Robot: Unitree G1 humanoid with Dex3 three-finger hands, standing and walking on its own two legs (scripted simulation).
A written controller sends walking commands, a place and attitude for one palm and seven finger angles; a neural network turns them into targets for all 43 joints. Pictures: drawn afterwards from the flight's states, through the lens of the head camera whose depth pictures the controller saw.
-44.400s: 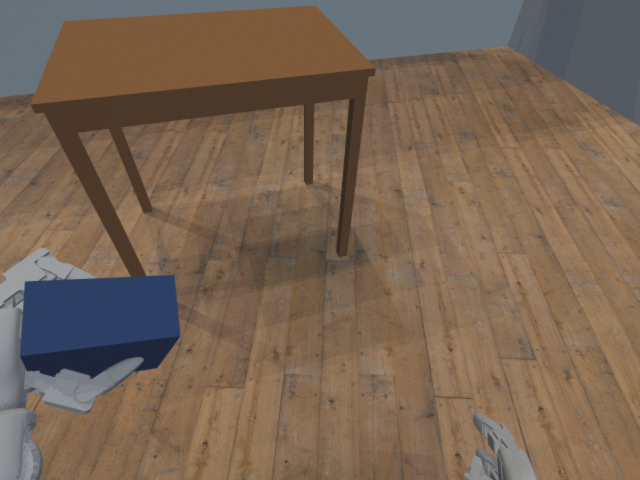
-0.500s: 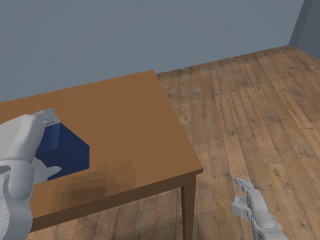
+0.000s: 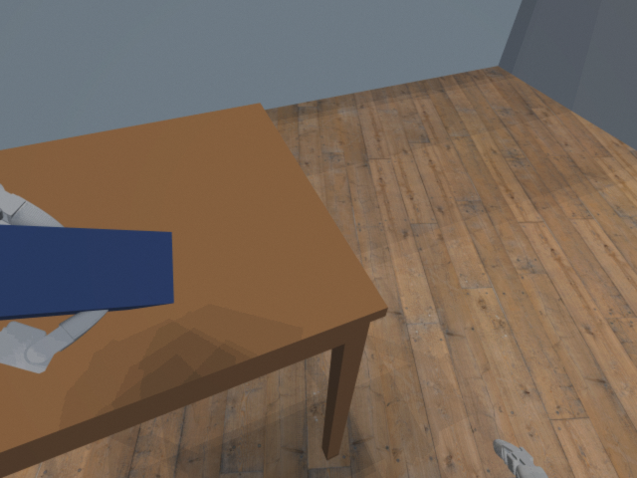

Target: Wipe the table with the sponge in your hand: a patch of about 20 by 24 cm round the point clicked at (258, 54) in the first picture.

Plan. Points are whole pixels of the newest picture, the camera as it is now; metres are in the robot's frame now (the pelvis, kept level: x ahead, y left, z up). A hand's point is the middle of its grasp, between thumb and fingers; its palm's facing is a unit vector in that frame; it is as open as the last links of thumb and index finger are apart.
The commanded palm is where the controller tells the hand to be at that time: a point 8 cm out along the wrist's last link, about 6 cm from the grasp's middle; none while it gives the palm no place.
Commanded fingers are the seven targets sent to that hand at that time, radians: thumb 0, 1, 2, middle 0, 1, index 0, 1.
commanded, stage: step back with the hand held close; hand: left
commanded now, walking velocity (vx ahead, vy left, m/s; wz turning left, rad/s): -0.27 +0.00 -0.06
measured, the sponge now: (101, 277) +0.24 +0.20 +0.21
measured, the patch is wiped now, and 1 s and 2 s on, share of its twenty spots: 1.00 1.00 1.00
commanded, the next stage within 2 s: stop stepping back and stand still in 1.10 s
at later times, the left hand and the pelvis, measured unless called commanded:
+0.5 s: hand out of the picture +0.14 +0.25 +0.24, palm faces +0.49 -0.81 -0.31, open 9.6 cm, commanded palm +0.09 +0.29 +0.26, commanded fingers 0.00 0.10 1.30 -1.20 -1.60 -1.20 -1.60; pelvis -0.07 +0.01 -0.01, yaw +1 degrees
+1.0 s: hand out of the picture +0.09 +0.22 +0.25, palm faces +0.31 -0.86 -0.42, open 9.6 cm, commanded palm +0.03 +0.29 +0.26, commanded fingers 0.00 0.10 1.30 -1.20 -1.60 -1.20 -1.60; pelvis -0.14 +0.02 +0.00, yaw -3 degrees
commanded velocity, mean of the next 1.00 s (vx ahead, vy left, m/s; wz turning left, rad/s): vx -0.35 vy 0.00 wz -0.05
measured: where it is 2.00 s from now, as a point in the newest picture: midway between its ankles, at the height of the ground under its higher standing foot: outside the picture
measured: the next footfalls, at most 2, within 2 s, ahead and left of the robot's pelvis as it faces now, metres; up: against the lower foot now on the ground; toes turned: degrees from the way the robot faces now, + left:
right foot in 0.74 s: -0.11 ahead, -0.11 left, +0.00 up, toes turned +3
left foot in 0.96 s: -0.09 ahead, +0.12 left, +0.00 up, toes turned -3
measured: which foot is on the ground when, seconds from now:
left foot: down 0.00-0.82, up 0.84-0.94, down 0.96-1.00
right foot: down 0.00-0.58, up 0.60-0.72, down 0.74-1.00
